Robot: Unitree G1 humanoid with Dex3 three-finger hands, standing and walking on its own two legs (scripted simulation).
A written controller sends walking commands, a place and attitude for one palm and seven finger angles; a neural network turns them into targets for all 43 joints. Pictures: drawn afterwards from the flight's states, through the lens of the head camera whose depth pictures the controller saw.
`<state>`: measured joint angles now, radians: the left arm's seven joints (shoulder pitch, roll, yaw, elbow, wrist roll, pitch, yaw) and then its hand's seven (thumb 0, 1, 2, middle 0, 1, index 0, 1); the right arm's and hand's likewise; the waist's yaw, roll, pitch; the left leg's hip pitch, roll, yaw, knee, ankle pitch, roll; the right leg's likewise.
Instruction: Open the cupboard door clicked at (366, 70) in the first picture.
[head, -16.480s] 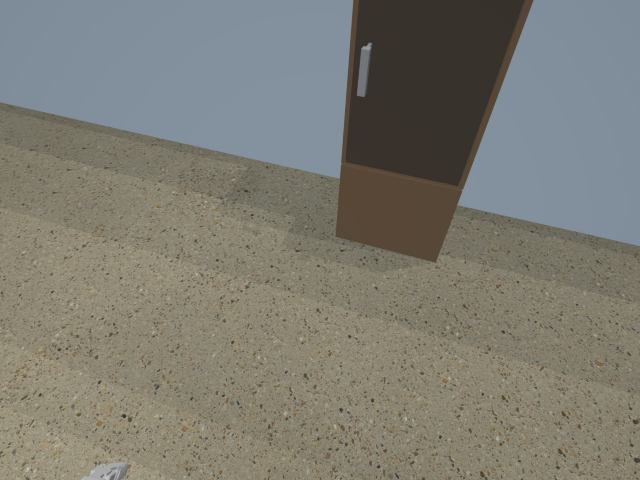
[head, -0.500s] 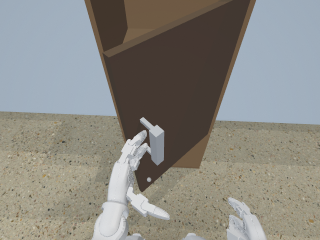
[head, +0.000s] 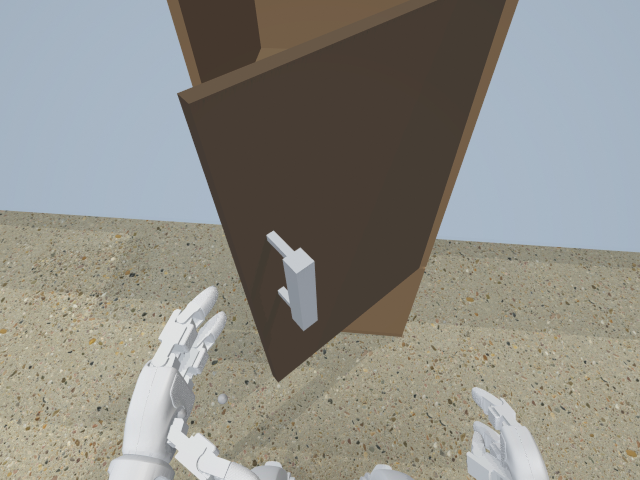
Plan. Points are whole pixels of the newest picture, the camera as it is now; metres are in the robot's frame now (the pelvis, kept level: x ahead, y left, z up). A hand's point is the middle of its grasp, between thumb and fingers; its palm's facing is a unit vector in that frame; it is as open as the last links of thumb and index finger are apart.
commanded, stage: draw the hand back to the body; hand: left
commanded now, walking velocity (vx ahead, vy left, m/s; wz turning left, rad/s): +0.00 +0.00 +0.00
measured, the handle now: (291, 281) +0.34 +0.05 +0.08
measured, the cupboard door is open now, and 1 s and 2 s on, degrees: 46 46 46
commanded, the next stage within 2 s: step back with the hand held close in 1.66 s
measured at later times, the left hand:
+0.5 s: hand (159, 394) +0.19 +0.16 +0.12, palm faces -0.07 -1.00 -0.06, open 16.3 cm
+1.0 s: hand (10, 342) +0.21 +0.26 +0.18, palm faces +0.27 -0.89 -0.37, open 12.5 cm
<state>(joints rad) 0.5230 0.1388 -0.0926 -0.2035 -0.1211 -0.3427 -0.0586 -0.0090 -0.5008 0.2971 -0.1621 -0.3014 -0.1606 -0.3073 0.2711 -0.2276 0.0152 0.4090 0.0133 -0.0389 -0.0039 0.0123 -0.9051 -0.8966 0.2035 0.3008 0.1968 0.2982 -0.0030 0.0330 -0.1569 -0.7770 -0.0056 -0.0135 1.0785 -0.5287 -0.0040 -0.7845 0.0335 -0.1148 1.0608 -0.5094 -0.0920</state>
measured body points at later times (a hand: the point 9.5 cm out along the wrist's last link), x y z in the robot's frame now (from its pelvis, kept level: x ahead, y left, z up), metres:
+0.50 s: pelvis +0.00 +0.03 +0.02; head +0.01 +0.01 +0.47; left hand +0.19 +0.21 +0.12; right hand +0.17 -0.20 -0.04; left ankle +0.00 +0.12 -0.66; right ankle +0.01 -0.06 -0.66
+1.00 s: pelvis +0.02 +0.05 +0.06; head +0.00 +0.04 +0.51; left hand +0.19 +0.31 +0.20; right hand +0.19 -0.17 -0.01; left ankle +0.00 +0.12 -0.66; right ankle +0.01 -0.06 -0.66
